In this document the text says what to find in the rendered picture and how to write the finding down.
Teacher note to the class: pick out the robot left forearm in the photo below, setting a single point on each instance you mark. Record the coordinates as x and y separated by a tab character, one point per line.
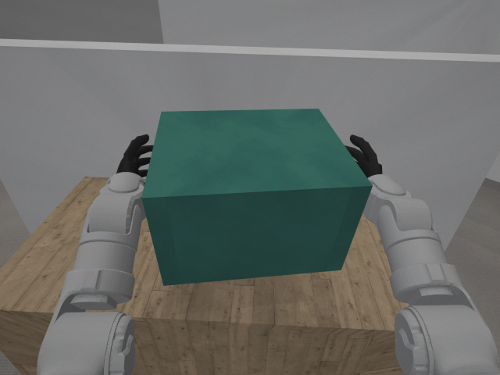
102	273

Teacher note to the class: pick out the carton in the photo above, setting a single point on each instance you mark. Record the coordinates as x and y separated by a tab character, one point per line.
237	194

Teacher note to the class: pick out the pedestal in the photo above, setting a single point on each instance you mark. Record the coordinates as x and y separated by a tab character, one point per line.
338	322

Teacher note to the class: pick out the robot left hand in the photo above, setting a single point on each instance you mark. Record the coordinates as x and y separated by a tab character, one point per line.
130	161

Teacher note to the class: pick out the robot right hand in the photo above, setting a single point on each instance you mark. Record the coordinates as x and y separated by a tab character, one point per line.
367	159

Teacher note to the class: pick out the robot right upper arm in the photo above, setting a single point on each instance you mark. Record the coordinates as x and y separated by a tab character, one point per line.
443	340

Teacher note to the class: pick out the robot left upper arm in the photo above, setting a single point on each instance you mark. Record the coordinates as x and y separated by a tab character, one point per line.
90	343

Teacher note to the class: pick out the robot right forearm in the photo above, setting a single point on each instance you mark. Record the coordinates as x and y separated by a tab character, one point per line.
420	272

